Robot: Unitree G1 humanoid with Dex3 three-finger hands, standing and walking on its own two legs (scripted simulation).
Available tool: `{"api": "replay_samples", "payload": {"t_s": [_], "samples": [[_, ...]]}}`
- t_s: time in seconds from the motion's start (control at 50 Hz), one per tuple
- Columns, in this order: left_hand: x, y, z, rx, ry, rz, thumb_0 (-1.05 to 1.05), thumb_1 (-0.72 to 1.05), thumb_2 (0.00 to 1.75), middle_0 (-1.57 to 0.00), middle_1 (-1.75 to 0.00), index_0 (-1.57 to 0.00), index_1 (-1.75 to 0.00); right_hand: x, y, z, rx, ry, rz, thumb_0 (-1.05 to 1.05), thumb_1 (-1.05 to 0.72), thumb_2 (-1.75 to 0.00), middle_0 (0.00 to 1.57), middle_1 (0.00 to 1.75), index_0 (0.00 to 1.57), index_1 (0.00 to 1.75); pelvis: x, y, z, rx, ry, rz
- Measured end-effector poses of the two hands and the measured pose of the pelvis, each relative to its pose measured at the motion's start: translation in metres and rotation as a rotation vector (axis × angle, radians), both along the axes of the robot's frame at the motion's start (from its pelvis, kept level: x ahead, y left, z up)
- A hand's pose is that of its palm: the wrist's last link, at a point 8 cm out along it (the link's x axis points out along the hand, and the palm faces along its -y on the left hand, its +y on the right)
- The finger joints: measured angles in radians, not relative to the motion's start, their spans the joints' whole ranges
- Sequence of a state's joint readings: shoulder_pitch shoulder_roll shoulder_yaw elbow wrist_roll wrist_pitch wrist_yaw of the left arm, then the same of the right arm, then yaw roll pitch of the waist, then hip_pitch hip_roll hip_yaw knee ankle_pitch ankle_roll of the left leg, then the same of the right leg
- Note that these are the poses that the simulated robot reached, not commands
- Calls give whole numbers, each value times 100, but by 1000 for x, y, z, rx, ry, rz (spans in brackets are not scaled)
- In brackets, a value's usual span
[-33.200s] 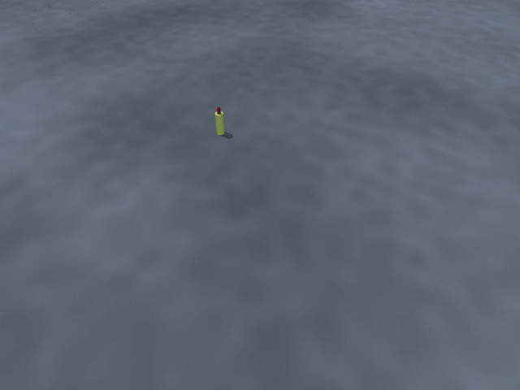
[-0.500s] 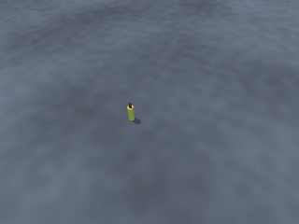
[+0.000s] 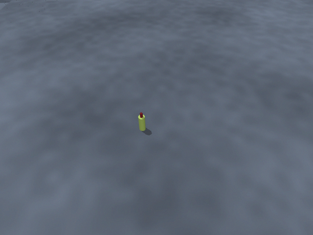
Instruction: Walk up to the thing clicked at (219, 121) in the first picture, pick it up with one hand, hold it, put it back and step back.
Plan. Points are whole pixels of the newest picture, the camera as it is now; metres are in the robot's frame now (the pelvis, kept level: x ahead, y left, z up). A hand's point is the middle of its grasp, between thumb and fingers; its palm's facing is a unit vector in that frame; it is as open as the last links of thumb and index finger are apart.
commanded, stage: step back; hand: left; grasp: from the side
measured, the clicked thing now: (141, 121) +1.05 +0.17 -0.67
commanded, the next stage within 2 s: stand in 0.42 s
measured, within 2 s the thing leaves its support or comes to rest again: neither
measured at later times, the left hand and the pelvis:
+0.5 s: hand out of the picture +0.15 +0.27 -0.14, palm faces -0.02 -0.94 -0.35, open 7.4 cm; pelvis +0.04 +0.02 +0.01, yaw -2 degrees
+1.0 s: hand out of the picture +0.09 +0.27 -0.15, palm faces -0.05 -0.94 -0.33, open 7.4 cm; pelvis +0.02 +0.02 +0.01, yaw -1 degrees
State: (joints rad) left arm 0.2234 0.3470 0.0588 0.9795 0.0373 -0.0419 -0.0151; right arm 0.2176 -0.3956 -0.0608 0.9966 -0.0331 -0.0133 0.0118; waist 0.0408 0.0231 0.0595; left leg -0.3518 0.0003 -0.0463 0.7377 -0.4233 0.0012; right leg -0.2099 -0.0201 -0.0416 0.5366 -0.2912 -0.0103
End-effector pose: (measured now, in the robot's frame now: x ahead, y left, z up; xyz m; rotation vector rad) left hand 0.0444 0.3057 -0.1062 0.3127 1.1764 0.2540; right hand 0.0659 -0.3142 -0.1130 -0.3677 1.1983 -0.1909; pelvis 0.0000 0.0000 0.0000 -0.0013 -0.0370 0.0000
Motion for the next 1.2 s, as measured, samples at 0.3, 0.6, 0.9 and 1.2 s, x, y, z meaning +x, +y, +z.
{"api": "replay_samples", "payload": {"t_s": [0.3,0.6,0.9,1.2], "samples": [[63,16,-13,-25,8,-31,1,90,90,-21,-30,-21,-30,67,41,6,29,-73,-6,0,-90,-90,21,30,20,30,33,16,0,-4,9,-20],[93,5,2,-34,-26,-78,1,90,90,-21,-30,-21,-30,71,41,12,49,-78,-38,0,-90,-90,21,30,20,30,33,19,11,0,-2,-25],[57,5,-3,-44,52,-70,1,90,90,-21,-30,-21,-30,16,33,11,32,27,-85,0,-90,-90,21,30,20,30,20,19,15,0,-2,-24],[38,10,-4,-36,101,-52,1,90,90,-21,-30,-21,-30,8,37,6,41,62,-76,0,-90,-90,21,30,20,30,21,20,14,1,10,-20]]}}
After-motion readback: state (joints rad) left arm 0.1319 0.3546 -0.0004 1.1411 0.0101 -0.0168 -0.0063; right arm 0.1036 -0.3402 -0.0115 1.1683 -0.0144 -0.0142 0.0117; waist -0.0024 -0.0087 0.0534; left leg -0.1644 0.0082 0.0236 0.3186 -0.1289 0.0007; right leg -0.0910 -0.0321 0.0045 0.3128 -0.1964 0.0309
